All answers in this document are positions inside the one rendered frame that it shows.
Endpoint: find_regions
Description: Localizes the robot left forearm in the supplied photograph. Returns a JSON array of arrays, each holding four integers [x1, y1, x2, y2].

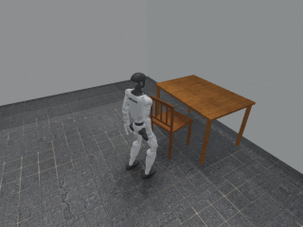
[[122, 109, 130, 125]]

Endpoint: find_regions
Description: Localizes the robot right shin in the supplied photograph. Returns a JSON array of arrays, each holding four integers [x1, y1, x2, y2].
[[145, 151, 156, 175]]

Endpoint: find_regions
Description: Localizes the table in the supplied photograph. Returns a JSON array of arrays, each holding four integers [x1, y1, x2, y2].
[[155, 75, 256, 165]]

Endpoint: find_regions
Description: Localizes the chair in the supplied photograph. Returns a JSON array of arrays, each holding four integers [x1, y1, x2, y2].
[[150, 96, 193, 159]]

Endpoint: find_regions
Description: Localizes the robot left hand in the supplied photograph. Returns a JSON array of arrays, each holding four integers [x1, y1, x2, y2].
[[123, 123, 132, 135]]

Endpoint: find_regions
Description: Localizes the robot left upper arm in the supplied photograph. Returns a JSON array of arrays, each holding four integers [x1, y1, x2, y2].
[[122, 89, 133, 112]]

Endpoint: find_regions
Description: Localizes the robot left thigh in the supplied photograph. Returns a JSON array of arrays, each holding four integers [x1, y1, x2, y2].
[[129, 123, 143, 149]]

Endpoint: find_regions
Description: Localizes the robot right upper arm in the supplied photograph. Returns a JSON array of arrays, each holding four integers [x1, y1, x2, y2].
[[142, 96, 152, 124]]

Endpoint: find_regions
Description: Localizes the robot right hand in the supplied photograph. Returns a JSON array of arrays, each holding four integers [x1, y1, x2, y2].
[[149, 139, 158, 152]]

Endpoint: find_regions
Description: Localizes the robot right forearm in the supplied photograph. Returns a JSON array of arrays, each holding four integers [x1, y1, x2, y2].
[[144, 118, 154, 141]]

